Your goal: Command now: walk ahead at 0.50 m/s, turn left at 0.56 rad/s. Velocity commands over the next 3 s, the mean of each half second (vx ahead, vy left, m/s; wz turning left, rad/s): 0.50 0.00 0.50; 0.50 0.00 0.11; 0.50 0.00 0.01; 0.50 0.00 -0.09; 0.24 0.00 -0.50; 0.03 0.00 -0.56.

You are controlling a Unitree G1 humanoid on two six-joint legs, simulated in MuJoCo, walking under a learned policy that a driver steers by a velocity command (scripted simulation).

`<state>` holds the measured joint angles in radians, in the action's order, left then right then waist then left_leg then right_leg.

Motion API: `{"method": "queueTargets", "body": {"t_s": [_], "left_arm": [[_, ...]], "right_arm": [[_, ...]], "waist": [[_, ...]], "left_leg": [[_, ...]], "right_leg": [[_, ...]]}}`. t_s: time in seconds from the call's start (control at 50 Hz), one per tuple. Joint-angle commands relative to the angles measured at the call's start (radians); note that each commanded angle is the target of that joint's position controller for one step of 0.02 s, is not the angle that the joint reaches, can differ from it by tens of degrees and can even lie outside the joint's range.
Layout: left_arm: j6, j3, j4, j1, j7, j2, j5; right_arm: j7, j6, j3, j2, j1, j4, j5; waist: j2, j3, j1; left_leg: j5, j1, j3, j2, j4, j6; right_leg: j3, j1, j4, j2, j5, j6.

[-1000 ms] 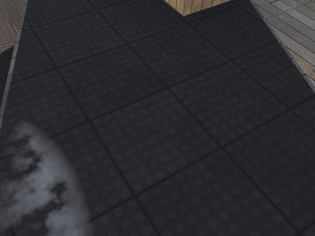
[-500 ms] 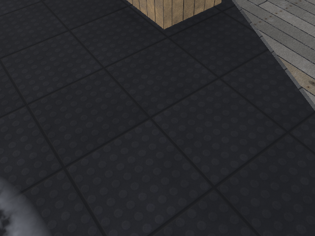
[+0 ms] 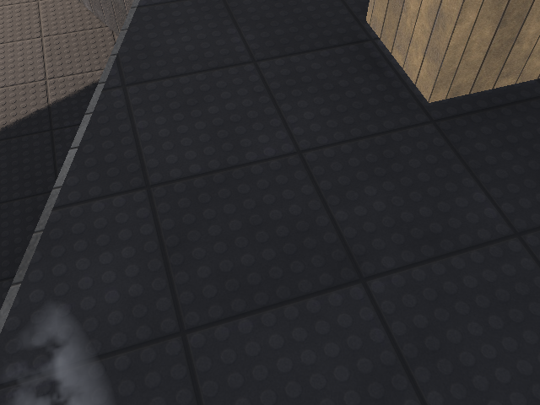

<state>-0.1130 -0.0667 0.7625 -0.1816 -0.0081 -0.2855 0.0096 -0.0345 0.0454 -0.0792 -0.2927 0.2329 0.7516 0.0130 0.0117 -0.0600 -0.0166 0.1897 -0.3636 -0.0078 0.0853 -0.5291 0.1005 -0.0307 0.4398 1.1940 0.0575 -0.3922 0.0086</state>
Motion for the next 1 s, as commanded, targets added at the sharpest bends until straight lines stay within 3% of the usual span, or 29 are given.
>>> {"method": "queueTargets", "body": {"t_s": [0.02, 0.08, 0.14, 0.22, 0.28, 0.32, 0.34, 0.36, 0.38, 0.4, 0.42, 0.44, 0.46, 0.48, 0.52, 0.56, 0.6, 0.7, 0.76, 0.78, 0.8, 0.82, 0.84, 0.86, 0.88, 0.9, 0.92, 0.94, 1.0], "left_arm": [[-0.005, -0.035, -0.077, -0.009, -0.003, -0.122, -0.02], [0.012, -0.019, -0.103, 0.067, -0.003, -0.077, -0.027], [0.008, -0.004, -0.127, 0.174, 0.008, -0.049, -0.02], [-0.005, -0.008, -0.155, 0.262, 0.027, -0.073, -0.002], [-0.02, -0.022, -0.154, 0.234, 0.036, -0.109, 0.002], [-0.03, -0.043, -0.115, 0.087, 0.03, -0.14, -0.005], [-0.035, -0.055, -0.098, -0.05, 0.025, -0.181, -0.026], [-0.025, -0.078, -0.063, -0.18, 0.024, -0.27, -0.044], [-0.018, -0.068, -0.038, -0.21, 0.035, -0.213, -0.012], [-0.012, -0.046, -0.049, -0.154, 0.034, -0.14, 0.0], [-0.002, -0.035, -0.057, -0.103, 0.031, -0.112, -0.008], [0.003, -0.026, -0.052, -0.066, 0.031, -0.093, -0.015], [0.003, -0.016, -0.048, -0.049, 0.029, -0.075, -0.023], [0.001, -0.015, -0.041, -0.043, 0.028, -0.074, -0.024], [-0.004, -0.017, -0.024, -0.055, 0.027, -0.086, -0.01], [-0.003, -0.027, -0.008, -0.068, 0.023, -0.125, -0.002], [0.003, -0.031, 0.004, -0.082, 0.02, -0.148, 0.003], [0.023, -0.031, 0.051, -0.168, 0.022, -0.171, 0.018], [0.041, -0.033, 0.074, -0.189, 0.018, -0.185, 0.025], [0.047, -0.034, 0.077, -0.177, 0.015, -0.194, 0.026], [0.051, -0.03, 0.078, -0.171, 0.013, -0.187, 0.028], [0.049, -0.019, 0.071, -0.166, 0.009, -0.163, 0.02], [0.034, 0.012, 0.033, -0.212, 0.01, -0.078, -0.005], [0.018, 0.024, 0.039, -0.248, 0.012, -0.054, 0.001], [0.008, -0.004, 0.029, -0.184, 0.019, -0.15, 0.024], [0.004, -0.006, 0.008, -0.108, 0.023, -0.154, 0.035], [0.007, -0.006, 0.003, -0.075, 0.021, -0.138, 0.022], [0.017, -0.011, 0.007, -0.078, 0.018, -0.132, 0.008], [0.048, -0.006, 0.022, -0.113, 0.011, -0.081, 0.002]], "right_arm": [[0.016, 0.024, -0.027, -0.118, -0.018, -0.091, -0.009], [0.037, 0.025, -0.037, -0.156, 0.023, -0.08, 0.002], [0.049, 0.015, -0.04, -0.158, 0.059, -0.071, 0.008], [0.052, 0.002, -0.041, -0.156, 0.127, -0.051, 0.015], [0.057, -0.008, -0.043, -0.151, 0.13, -0.053, 0.013], [0.056, -0.01, -0.032, -0.119, 0.102, -0.066, 0.007], [0.051, -0.005, -0.011, -0.064, 0.099, -0.081, -0.004], [0.053, 0.005, 0.009, -0.003, 0.236, -0.097, 0.014], [0.054, 0.011, 0.007, -0.061, 0.262, -0.082, 0.027], [0.052, 0.01, -0.011, -0.133, 0.173, -0.082, 0.027], [0.052, 0.009, -0.011, -0.136, 0.087, -0.099, 0.015], [0.049, 0.013, -0.011, -0.124, 0.031, -0.117, 0.001], [0.045, 0.014, -0.012, -0.11, 0.019, -0.123, -0.005], [0.04, 0.014, -0.008, -0.092, 0.034, -0.122, 0.002], [0.034, 0.012, 0.002, -0.059, 0.032, -0.124, 0.001], [0.032, 0.016, 0.016, -0.037, -0.026, -0.144, -0.009], [0.025, 0.023, 0.027, -0.021, -0.085, -0.154, -0.008], [0.006, 0.031, 0.029, -0.03, -0.222, -0.188, 0.005], [-0.002, 0.036, 0.02, -0.048, -0.242, -0.203, 0.008], [-0.001, 0.038, 0.011, -0.065, -0.197, -0.193, 0.006], [0.003, 0.038, -0.008, -0.096, -0.094, -0.16, -0.001], [0.012, 0.034, -0.032, -0.149, 0.046, -0.125, -0.011], [0.023, 0.025, -0.054, -0.247, 0.188, -0.112, -0.031], [0.018, 0.019, -0.047, -0.224, 0.22, -0.092, -0.004], [0.014, 0.019, -0.025, -0.161, 0.179, -0.093, 0.001], [0.014, 0.02, -0.015, -0.134, 0.118, -0.099, -0.003], [0.008, 0.022, -0.008, -0.114, 0.056, -0.101, -0.01], [0.004, 0.029, 0.0, -0.084, 0.011, -0.103, -0.016], [0.0, 0.052, -0.005, -0.081, -0.016, -0.084, -0.011]], "waist": [[-0.046, 0.126, 0.03], [-0.036, 0.083, 0.016], [-0.076, 0.06, -0.029], [-0.099, 0.052, -0.065], [-0.131, 0.06, -0.039], [-0.145, 0.122, 0.041], [-0.089, 0.247, 0.102], [0.186, 0.394, 0.073], [0.278, 0.381, 0.081], [0.156, 0.228, 0.1], [0.08, 0.147, 0.094], [0.052, 0.078, 0.077], [0.059, 0.059, 0.053], [0.091, 0.057, 0.034], [0.094, 0.061, 0.024], [0.07, 0.053, 0.034], [0.06, 0.05, 0.053], [0.061, 0.029, 0.101], [0.075, 0.022, 0.082], [0.076, 0.045, 0.045], [0.061, 0.108, -0.013], [0.044, 0.208, -0.079], [-0.134, 0.37, -0.1], [-0.296, 0.455, -0.093], [-0.197, 0.325, -0.099], [-0.151, 0.21, -0.079], [-0.093, 0.135, -0.046], [-0.098, 0.1, -0.011], [-0.106, 0.08, 0.039]], "left_leg": [[-0.206, 0.22, 0.401, -0.276, 0.29, 0.208], [-0.279, 0.143, 0.304, -0.231, 0.307, 0.188], [-0.191, 0.102, 0.25, -0.173, 0.295, 0.135], [-0.098, 0.151, 0.324, -0.199, 0.239, 0.114], [-0.101, 0.232, 0.412, -0.229, 0.15, 0.094], [-0.205, 0.223, 0.393, -0.185, 0.024, 0.055], [-0.162, 0.138, 0.328, -0.136, -0.201, 0.019], [0.156, -0.195, 0.194, 0.01, -0.548, -0.063], [0.392, -0.373, 0.194, -0.016, -0.716, -0.079], [0.316, -0.433, 0.209, -0.061, -0.778, -0.082], [0.246, -0.422, 0.167, -0.095, -0.772, -0.081], [0.198, -0.406, 0.154, -0.119, -0.714, -0.08], [0.161, -0.363, 0.15, -0.148, -0.659, -0.076], [0.146, -0.322, 0.138, -0.161, -0.617, -0.078], [0.135, -0.304, 0.104, -0.176, -0.525, -0.087], [0.061, -0.307, 0.078, -0.189, -0.403, -0.098], [-0.053, -0.269, 0.056, -0.186, -0.267, -0.102], [-0.193, -0.194, 0.021, -0.143, -0.064, -0.094], [-0.113, -0.162, 0.011, -0.126, -0.001, -0.057], [-0.103, -0.085, -0.006, -0.108, 0.032, -0.038], [-0.121, 0.076, -0.031, -0.083, 0.068, -0.012], [-0.144, 0.308, 0.014, -0.123, 0.046, 0.024], [-0.12, 0.681, 0.369, -0.381, 0.032, 0.147], [0.042, 0.777, 0.696, -0.483, 0.169, 0.236], [0.155, 0.679, 0.633, -0.449, 0.204, 0.198], [0.138, 0.546, 0.502, -0.406, 0.228, 0.167], [0.062, 0.41, 0.417, -0.365, 0.265, 0.152], [-0.02, 0.316, 0.353, -0.333, 0.297, 0.138], [-0.192, 0.198, 0.243, -0.303, 0.361, 0.149]], "right_leg": [[-0.058, 0.182, -0.099, 0.059, 0.074, 0.005], [-0.027, 0.181, -0.286, 0.033, 0.214, 0.047], [-0.017, 0.114, -0.525, -0.017, 0.423, 0.059], [-0.033, 0.064, -0.666, -0.055, 0.469, 0.049], [-0.048, 0.021, -0.716, -0.061, 0.359, 0.015], [-0.019, -0.176, -0.769, -0.058, 0.351, -0.034], [-0.127, -0.411, -0.736, 0.068, 0.326, -0.097], [-0.548, -0.771, -0.785, 0.286, 0.147, -0.264], [-0.798, -0.797, -0.889, 0.352, -0.103, -0.306], [-0.677, -0.679, -0.912, 0.31, -0.169, -0.265], [-0.533, -0.558, -0.915, 0.264, -0.082, -0.23], [-0.437, -0.444, -0.938, 0.224, 0.035, -0.223], [-0.366, -0.376, -0.96, 0.191, 0.122, -0.213], [-0.328, -0.334, -0.978, 0.176, 0.18, -0.216], [-0.26, -0.309, -1.007, 0.166, 0.275, -0.232], [-0.205, -0.301, -1.033, 0.168, 0.351, -0.243], [-0.139, -0.291, -1.044, 0.15, 0.39, -0.228], [-0.084, -0.341, -1.02, 0.158, 0.425, -0.198], [-0.093, -0.419, -0.966, 0.199, 0.499, -0.176], [-0.074, -0.427, -0.907, 0.192, 0.608, -0.161], [-0.031, -0.408, -0.781, 0.157, 0.744, -0.139], [0.01, -0.306, -0.59, 0.11, 0.739, -0.104], [0.075, 0.027, -0.212, 0.001, 0.401, -0.037], [-0.011, 0.242, 0.004, -0.086, -0.166, -0.018], [-0.065, 0.345, 0.09, -0.025, -0.143, -0.031], [-0.04, 0.362, 0.076, 0.018, -0.054, -0.041], [-0.028, 0.329, 0.02, 0.047, 0.022, -0.035], [-0.036, 0.274, -0.036, 0.074, 0.073, -0.03], [-0.025, 0.188, -0.107, 0.084, 0.147, -0.001]]}}
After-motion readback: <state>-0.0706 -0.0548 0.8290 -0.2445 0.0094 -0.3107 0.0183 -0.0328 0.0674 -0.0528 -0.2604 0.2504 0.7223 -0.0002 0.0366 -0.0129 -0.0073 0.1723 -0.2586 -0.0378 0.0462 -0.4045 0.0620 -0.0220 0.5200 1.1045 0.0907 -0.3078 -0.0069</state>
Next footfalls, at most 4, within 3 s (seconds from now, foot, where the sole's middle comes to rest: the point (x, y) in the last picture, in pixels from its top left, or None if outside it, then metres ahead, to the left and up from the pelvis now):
0.34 right None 0.39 -0.12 -0.77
0.82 left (193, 354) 0.57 0.20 -0.77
1.34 right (254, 237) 0.91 0.05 -0.77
1.88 left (152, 177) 1.14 0.37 -0.77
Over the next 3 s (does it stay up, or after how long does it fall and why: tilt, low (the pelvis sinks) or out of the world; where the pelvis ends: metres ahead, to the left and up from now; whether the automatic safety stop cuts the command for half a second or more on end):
stays up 1.28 0.27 0.01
